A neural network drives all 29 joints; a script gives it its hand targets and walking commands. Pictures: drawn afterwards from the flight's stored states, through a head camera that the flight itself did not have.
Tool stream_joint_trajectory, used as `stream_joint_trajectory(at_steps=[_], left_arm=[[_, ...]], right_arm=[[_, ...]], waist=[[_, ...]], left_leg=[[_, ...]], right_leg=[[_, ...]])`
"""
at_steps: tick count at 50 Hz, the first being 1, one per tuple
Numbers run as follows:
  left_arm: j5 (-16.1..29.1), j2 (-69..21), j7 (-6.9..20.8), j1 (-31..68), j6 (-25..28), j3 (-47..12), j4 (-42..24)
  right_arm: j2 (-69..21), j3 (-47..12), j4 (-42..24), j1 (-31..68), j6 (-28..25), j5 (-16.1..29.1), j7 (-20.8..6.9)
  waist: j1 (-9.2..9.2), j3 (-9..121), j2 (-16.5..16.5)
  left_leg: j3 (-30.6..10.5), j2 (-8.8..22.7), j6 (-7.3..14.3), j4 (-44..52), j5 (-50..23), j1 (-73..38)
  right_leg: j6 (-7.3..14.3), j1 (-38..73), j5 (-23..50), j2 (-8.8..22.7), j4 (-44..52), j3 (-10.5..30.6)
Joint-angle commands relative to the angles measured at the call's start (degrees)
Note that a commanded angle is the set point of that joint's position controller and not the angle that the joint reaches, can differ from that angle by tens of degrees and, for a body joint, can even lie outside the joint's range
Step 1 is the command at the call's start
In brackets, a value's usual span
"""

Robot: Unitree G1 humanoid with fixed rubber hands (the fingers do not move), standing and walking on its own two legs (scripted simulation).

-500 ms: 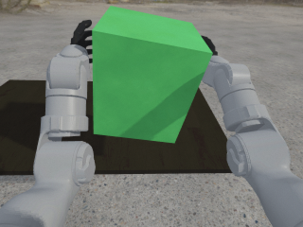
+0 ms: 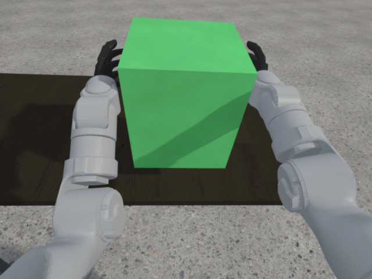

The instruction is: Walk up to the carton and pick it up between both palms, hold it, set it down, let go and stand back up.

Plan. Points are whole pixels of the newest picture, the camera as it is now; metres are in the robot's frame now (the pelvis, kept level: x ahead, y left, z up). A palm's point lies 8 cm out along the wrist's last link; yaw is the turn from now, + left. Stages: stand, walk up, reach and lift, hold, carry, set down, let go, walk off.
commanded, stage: set down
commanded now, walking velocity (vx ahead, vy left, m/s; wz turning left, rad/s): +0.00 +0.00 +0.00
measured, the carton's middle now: (182, 97) +0.43 +0.01 +0.21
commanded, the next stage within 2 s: none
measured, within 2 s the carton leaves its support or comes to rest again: neither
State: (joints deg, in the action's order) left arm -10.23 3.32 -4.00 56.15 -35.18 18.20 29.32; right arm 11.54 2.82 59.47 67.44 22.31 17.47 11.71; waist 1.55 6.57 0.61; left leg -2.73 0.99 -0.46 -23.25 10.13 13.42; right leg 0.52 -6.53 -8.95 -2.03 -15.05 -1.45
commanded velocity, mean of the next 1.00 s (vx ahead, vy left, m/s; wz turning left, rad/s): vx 0.00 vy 0.00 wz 0.00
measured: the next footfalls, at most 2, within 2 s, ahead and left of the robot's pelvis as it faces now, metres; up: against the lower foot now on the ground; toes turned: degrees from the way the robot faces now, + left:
none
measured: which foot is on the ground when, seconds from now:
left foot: down 0.00-1.00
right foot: down 0.00-1.00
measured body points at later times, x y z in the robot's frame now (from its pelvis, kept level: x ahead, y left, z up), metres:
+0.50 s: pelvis -0.01 +0.00 +0.00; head -0.06 +0.01 +0.45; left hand +0.39 +0.16 +0.27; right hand +0.43 -0.14 +0.26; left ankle +0.02 +0.12 -0.75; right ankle -0.01 -0.12 -0.75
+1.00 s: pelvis +0.01 -0.01 +0.00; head -0.01 +0.02 +0.45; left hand +0.43 +0.15 +0.22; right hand +0.46 -0.15 +0.21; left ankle +0.02 +0.12 -0.75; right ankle -0.01 -0.12 -0.75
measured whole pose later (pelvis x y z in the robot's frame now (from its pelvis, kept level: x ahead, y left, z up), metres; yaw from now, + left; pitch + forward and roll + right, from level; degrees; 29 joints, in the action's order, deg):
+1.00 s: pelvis +0.01 -0.01 +0.00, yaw +0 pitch -1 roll -1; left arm -12.8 -1.9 -6.8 50.4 -30.0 18.5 27.6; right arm 10.4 7.9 66.3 63.2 11.9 10.6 5.8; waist -0.4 2.8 1.7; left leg -2.8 1.0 -0.8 -23.2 11.3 10.8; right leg 0.5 -4.8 -11.2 -2.0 -17.0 -1.5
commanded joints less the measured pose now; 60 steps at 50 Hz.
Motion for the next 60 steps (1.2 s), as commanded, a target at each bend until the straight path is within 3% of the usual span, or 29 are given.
stream_joint_trajectory(at_steps=[1,3,4,5,10,11,13,15,17,18,19,20,21,23,24,25,30,34,36,41,43,44,45,46,48,50,55,56,60], left_arm=[[15.22,-37.97,3.45,47.6,3.37,-32.48,-29.05],[10.83,-34.78,3.83,42.91,0.78,-28.68,-24.1],[8.74,-33.95,4.07,40.69,-0.38,-26.65,-23.36],[7.32,-32.83,4.83,40.0,-0.94,-24.92,-21.64],[-0.25,-29.31,8.01,35.7,-2.37,-14.81,-8.63],[1.0,-29.74,8.13,37.95,-2.04,-15.26,-8.11],[1.2,-28.8,8.34,39.23,-0.97,-13.32,-7.61],[2.35,-28.84,8.32,39.31,0.72,-12.51,-5.49],[5.14,-29.52,8.01,40.9,2.7,-14.55,-6.98],[5.33,-29.39,7.84,43.49,3.8,-14.2,-5.07],[3.75,-28.25,7.49,42.52,4.41,-11.17,-1.51],[4.7,-30.3,7.11,43.81,5.48,-14.02,-3.84],[3.47,-31.1,6.76,43.28,5.97,-12.39,-2.08],[3.38,-30.97,6.52,44.21,6.9,-12.89,-0.68],[3.6,-30.6,6.28,45.74,7.44,-13.76,-2.61],[3.37,-31.59,5.87,45.05,7.07,-13.86,-1.58],[0.51,-29.15,5.74,36.61,5.51,-12.24,2.9],[1.28,-30.25,5.89,35.34,5.29,-13.33,-0.68],[1.41,-30.4,5.74,35.29,4.69,-14.53,-2.08],[3.71,-33.68,4.04,37.13,6.89,-18.88,-8.89],[4.37,-35.04,3.01,36.66,7.44,-22.7,-12.15],[4.46,-36.12,2.48,37.57,7.84,-22.4,-10.63],[4.53,-36.46,2.45,37.95,8.04,-22.97,-11.26],[5.73,-37.03,1.79,39.04,8.93,-24.2,-13.51],[5.14,-36.54,1.37,39.43,9.13,-24.7,-14.55],[4.99,-36.99,0.8,37.69,9.03,-23.76,-15.38],[1.56,-34.82,1.3,31.89,7.56,-20.44,-5.94],[1.68,-33.97,1.79,30.57,7.38,-19.62,-5.76],[1.6,-35.64,1.65,33.86,8.42,-20.82,-7.59]], right_arm=[[-35.97,-15.64,-31.99,42.55,-7.06,12.1,-7.53],[-33.18,-13.22,-25.53,36.37,-4.82,10.32,-6.98],[-32.38,-13.39,-23.29,35.68,-3.88,10.57,-7.28],[-32.3,-12.58,-19.16,32.85,-2.56,9.52,-6.96],[-31.61,-6.58,-8.56,32.86,-1.77,4.06,-8.95],[-32.29,-5.98,-11.03,36.27,-2.76,3.48,-9.34],[-33.19,-5.8,-13.1,40.36,-4.62,2.5,-10.5],[-35.36,-6.0,-16.04,43.78,-6.52,1.13,-10.61],[-37.17,-7.33,-22.88,48.47,-9.13,0.94,-10.84],[-37.1,-4.62,-19.99,47.25,-9.12,-1.34,-10.94],[-36.56,-3.68,-17.46,48.47,-9.53,-2.73,-11.71],[-36.95,-1.62,-15.91,45.6,-10.53,-3.77,-11.74],[-36.31,-0.59,-13.22,45.21,-10.67,-4.58,-12.68],[-34.88,2.53,-10.16,42.15,-11.63,-6.09,-13.64],[-34.36,4.23,-8.52,40.39,-11.87,-7.31,-13.65],[-33.21,3.68,-7.71,40.36,-12.22,-6.82,-14.27],[-27.56,5.85,-3.73,35.21,-12.62,-9.21,-15.08],[-29.86,0.7,-8.74,37.66,-13.73,-5.31,-14.24],[-28.04,0.44,-9.26,37.82,-13.58,-4.6,-14.06],[-31.73,-3.38,-17.26,41.25,-15.63,-3.23,-13.93],[-30.48,-3.17,-16.11,39.1,-16.2,-3.28,-13.87],[-30.79,-2.73,-16.04,39.96,-16.58,-3.78,-13.92],[-30.64,-2.08,-14.25,37.48,-16.25,-4.59,-14.06],[-32.21,-4.66,-16.25,38.26,-16.87,-2.94,-14.34],[-31.74,-2.66,-13.32,36.0,-16.92,-3.66,-14.32],[-31.65,-3.68,-12.83,33.32,-16.58,-3.54,-14.42],[-27.46,-1.14,-10.21,33.7,-16.53,-5.54,-14.87],[-27.85,-2.59,-11.72,34.1,-16.37,-5.39,-15.1],[-28.28,-0.95,-12.36,35.55,-17.26,-7.11,-15.59]], waist=[[4.09,47.51,-7.5],[5.09,40.07,-7.5],[3.04,35.81,-7.57],[3.42,29.19,-5.69],[-0.67,15.5,-2.97],[-0.03,16.02,-2.77],[-2.29,16.46,-1.27],[-2.75,18.52,2.92],[-3.38,26.77,3.7],[-1.6,25.35,4.05],[-3.83,22.4,3.57],[-1.26,24.82,2.32],[-2.74,22.31,2.54],[-1.4,21.31,1.54],[0.1,21.71,0.12],[-0.92,21.4,-0.07],[-0.03,16.79,-1.16],[-2.03,22.52,-1.52],[-0.41,21.77,-1.71],[-2.82,33.16,-1.61],[-1.37,34.76,-5.05],[-2.23,35.2,-5.0],[-1.03,33.52,-4.85],[-2.71,37.07,-4.5],[-0.93,35.14,-6.16],[-1.94,33.72,-5.86],[-2.37,28.29,-5.25],[-3.11,26.22,-2.62],[-2.71,28.83,-4.44]], left_leg=[[-2.21,-0.8,-6.77,-7.13,-49.71,-36.68],[-1.25,-0.83,-6.37,-5.98,-45.14,-34.06],[-0.96,-0.77,-6.1,-4.63,-42.65,-32.67],[-0.49,-1.13,-5.55,-2.87,-37.76,-29.59],[1.53,-1.41,-3.63,3.27,-19.78,-20.84],[1.24,-1.63,-3.45,3.18,-19.35,-20.35],[2.33,-2.11,-2.75,3.64,-18.31,-19.04],[2.63,-2.04,-1.41,3.38,-17.07,-18.83],[3.02,-2.26,-0.56,2.93,-16.4,-19.59],[3.06,-2.49,0.07,3.72,-12.67,-17.47],[3.77,-2.5,0.73,5.34,-7.1,-14.0],[3.73,-2.25,0.1,5.17,-6.4,-16.87],[3.71,-1.72,0.07,5.56,-5.96,-16.81],[3.52,-1.47,-0.57,6.91,-1.49,-15.89],[3.72,-1.31,-0.85,6.75,-2.52,-16.29],[3.51,-0.89,-1.51,6.33,-4.45,-17.16],[4.03,-0.96,-1.9,5.76,-8.19,-17.78],[4.25,-1.51,-2.25,3.07,-18.8,-21.46],[3.59,-1.38,-2.93,2.59,-20.57,-21.4],[3.64,-0.96,-3.8,-0.77,-30.49,-27.16],[2.88,-0.44,-5.31,-1.84,-35.56,-30.35],[2.89,-0.32,-5.48,-2.16,-35.92,-29.97],[2.49,-0.03,-5.79,-2.35,-35.39,-30.27],[2.36,0.25,-6.02,-2.89,-37.71,-31.73],[2.1,0.08,-6.59,-3.2,-38.34,-32.09],[2.06,0.42,-6.63,-3.43,-41.25,-32.9],[2.18,0.61,-6.27,-2.17,-36.26,-29.96],[2.52,0.24,-5.15,-0.84,-33.02,-28.06],[2.14,0.23,-6.0,-1.27,-34.26,-28.36]], right_leg=[[-2.08,6.31,25.6,-5.55,-1.31,-3.13],[-2.57,6.02,23.4,-5.02,-0.69,-2.68],[-2.52,5.88,20.8,-4.81,-0.23,-2.4],[-2.66,6.48,18.85,-4.44,0.09,-1.98],[-2.39,6.19,7.96,-2.15,1.34,-1.08],[-2.46,5.53,8.03,-2.35,0.97,-1.51],[-3.04,5.18,7.11,-2.07,0.82,-1.47],[-3.8,5.37,8.92,-1.63,0.18,-1.93],[-4.33,7.5,11.5,-1.66,-1.04,-2.05],[-4.31,6.49,8.78,-1.07,-0.44,-1.62],[-4.09,5.47,3.7,-0.43,-0.1,-1.25],[-3.4,4.36,3.21,-0.78,-0.28,-2.32],[-3.25,3.17,1.66,-0.58,0.15,-2.1],[-2.75,1.21,-1.9,-1.02,0.13,-3.13],[-2.79,1.07,-0.44,-0.96,-0.01,-3.16],[-2.26,1.39,0.72,-1.3,-0.06,-3.64],[-1.73,1.42,2.07,-1.72,1.11,-4.21],[-2.52,5.76,10.05,-1.72,0.37,-3.81],[-2.69,5.8,10.93,-2.37,0.21,-4.23],[-2.68,5.06,17.65,-2.66,-0.44,-3.9],[-2.16,1.89,18.29,-3.41,-0.84,-4.58],[-2.24,1.1,17.76,-3.47,-0.64,-4.06],[-1.97,0.51,16.95,-3.52,-0.18,-4.26],[-1.84,-0.42,17.26,-3.92,-0.34,-4.36],[-1.77,-0.77,18.22,-3.41,-0.2,-4.1],[-1.45,-2.5,18.61,-3.88,-0.27,-4.38],[-1.14,-3.31,15.21,-3.51,0.56,-3.95],[-1.96,-1.57,15.61,-3.33,0.55,-3.69],[-1.52,-2.35,14.69,-3.29,0.16,-4.16]])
